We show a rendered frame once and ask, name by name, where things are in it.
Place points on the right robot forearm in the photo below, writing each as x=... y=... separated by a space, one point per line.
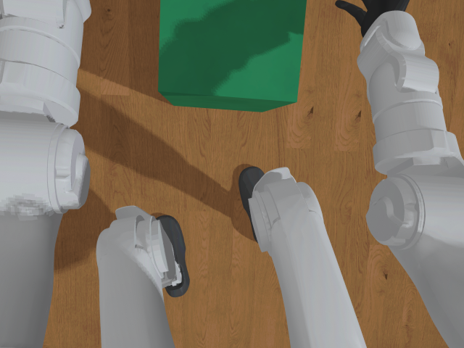
x=407 y=111

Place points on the carton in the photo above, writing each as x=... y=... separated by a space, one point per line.
x=231 y=54

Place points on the right robot upper arm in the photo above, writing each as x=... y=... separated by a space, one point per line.
x=421 y=219

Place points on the right robot thigh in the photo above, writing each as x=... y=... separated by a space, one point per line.
x=318 y=308

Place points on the left robot upper arm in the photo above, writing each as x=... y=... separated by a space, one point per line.
x=44 y=172

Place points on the robot thigh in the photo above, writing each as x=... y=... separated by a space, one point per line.
x=318 y=308
x=131 y=303

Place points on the robot right hand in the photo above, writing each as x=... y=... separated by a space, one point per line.
x=374 y=9

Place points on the left robot thigh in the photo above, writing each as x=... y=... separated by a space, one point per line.
x=131 y=303

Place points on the left robot forearm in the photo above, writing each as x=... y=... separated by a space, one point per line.
x=40 y=49

